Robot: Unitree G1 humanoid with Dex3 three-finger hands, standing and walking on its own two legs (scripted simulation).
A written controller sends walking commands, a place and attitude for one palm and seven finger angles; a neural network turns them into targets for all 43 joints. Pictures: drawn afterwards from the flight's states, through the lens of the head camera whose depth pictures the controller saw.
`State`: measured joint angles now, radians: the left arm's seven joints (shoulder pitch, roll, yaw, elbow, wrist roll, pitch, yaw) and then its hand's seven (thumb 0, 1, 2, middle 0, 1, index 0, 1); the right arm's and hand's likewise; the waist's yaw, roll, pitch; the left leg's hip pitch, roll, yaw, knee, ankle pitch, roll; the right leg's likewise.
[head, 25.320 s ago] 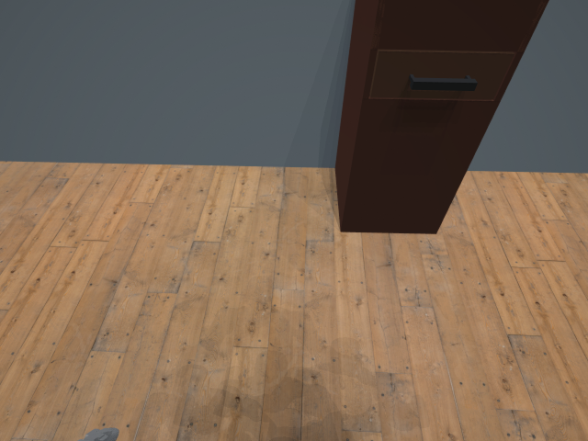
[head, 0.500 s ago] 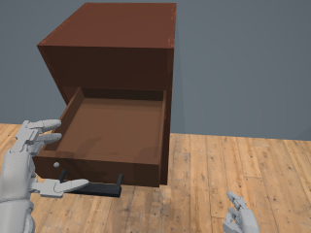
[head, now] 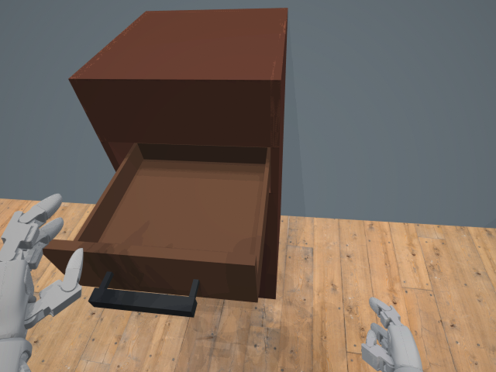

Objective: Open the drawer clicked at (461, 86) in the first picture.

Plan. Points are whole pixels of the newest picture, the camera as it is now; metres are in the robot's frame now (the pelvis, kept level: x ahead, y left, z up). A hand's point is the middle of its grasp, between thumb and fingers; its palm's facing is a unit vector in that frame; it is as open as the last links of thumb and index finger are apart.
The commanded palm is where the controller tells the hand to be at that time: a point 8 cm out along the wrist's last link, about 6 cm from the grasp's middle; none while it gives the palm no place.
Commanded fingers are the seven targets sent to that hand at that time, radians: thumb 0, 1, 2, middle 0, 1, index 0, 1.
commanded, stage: draw the hand back to the body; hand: left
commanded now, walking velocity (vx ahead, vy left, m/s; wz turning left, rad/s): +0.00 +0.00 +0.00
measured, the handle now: (147, 291) +0.25 +0.23 -0.03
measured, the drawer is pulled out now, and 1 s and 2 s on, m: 0.30 0.30 0.30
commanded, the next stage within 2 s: step back with the hand held close in 0.18 s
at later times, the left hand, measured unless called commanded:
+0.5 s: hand (68, 282) +0.18 +0.24 +0.15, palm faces +0.32 -0.82 -0.48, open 7.4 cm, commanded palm +0.11 +0.29 +0.18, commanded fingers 0.00 0.90 0.90 -0.20 -0.30 -0.20 -0.30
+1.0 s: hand (4, 354) +0.09 +0.26 +0.15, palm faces +0.38 -0.81 -0.45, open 7.4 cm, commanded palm +0.03 +0.31 +0.18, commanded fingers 0.00 0.90 0.90 -0.20 -0.30 -0.20 -0.30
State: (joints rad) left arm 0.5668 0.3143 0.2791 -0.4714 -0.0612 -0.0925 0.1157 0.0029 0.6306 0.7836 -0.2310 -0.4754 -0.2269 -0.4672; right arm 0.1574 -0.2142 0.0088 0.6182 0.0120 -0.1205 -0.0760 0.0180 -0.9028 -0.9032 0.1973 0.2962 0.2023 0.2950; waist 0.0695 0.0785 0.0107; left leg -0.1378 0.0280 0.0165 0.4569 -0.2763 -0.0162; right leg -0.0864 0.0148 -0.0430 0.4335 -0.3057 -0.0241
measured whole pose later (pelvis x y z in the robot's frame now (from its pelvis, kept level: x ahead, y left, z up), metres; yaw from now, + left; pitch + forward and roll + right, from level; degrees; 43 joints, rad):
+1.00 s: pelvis -0.10 +0.03 -0.02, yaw +0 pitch +1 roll -2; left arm 0.64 0.36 0.36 -0.64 -0.03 -0.21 0.16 0.01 0.89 0.90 -0.21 -0.31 -0.21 -0.30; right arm 0.19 -0.20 0.01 0.55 0.00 -0.09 -0.06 0.02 -0.90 -0.90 0.20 0.30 0.21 0.30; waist 0.02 0.01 0.04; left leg -0.45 0.02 0.02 0.64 -0.26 0.02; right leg -0.38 0.00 -0.04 0.58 -0.22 0.00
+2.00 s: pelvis -0.28 +0.00 -0.01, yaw -1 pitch +0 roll +0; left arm 0.68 0.37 0.34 -0.59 -0.02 -0.18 0.17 0.01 0.89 0.90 -0.22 -0.31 -0.21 -0.30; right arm 0.27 -0.24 -0.01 0.63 0.00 -0.09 -0.06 0.02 -0.90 -0.90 0.20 0.30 0.20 0.30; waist -0.04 -0.02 0.00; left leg -0.23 0.02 0.04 0.49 -0.27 0.02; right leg -0.31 -0.01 -0.08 0.52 -0.21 -0.03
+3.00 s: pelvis -0.28 +0.00 +0.00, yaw -1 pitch -3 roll +0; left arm 0.33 0.19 0.01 1.14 0.01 0.03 0.02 -0.01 0.94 0.90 -0.20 -0.30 -0.20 -0.30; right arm 0.35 -0.16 0.00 1.10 -0.01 0.02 -0.03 0.01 -0.91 -0.90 0.19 0.30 0.20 0.29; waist 0.01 0.01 0.09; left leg -0.16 0.00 0.03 0.43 -0.22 0.02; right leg -0.20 0.01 -0.05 0.39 -0.15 -0.03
